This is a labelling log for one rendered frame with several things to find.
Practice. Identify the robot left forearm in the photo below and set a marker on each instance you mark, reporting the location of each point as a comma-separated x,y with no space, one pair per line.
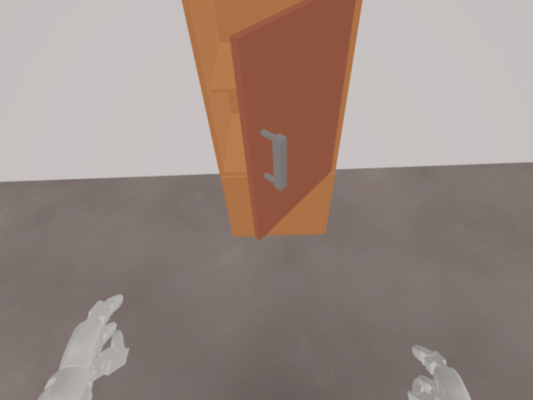
71,383

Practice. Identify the left robot hand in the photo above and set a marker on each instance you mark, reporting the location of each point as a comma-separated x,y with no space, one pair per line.
88,338

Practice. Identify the right robot hand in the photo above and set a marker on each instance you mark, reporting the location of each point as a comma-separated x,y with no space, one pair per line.
447,384

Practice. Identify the cupboard door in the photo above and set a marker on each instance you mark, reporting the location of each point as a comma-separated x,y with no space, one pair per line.
289,71

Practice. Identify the handle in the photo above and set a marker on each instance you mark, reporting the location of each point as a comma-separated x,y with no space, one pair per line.
279,159

